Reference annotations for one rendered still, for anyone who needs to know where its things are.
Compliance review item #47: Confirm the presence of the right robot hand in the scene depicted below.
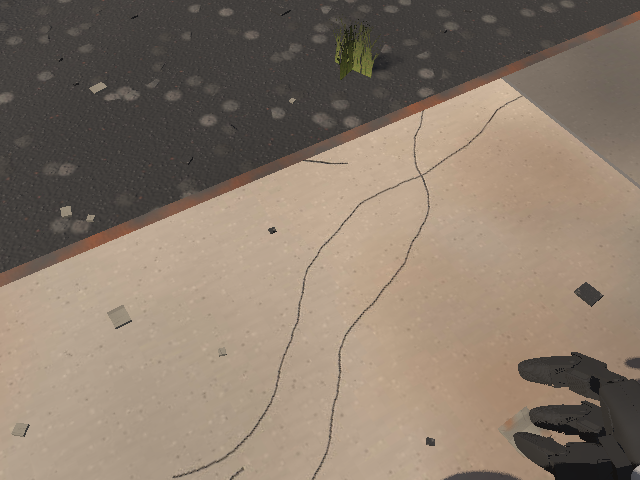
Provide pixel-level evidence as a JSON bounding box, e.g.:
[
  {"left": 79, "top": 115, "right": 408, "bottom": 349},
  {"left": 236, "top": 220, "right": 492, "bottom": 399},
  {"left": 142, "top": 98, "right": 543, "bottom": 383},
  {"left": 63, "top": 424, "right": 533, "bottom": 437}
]
[{"left": 513, "top": 352, "right": 640, "bottom": 480}]

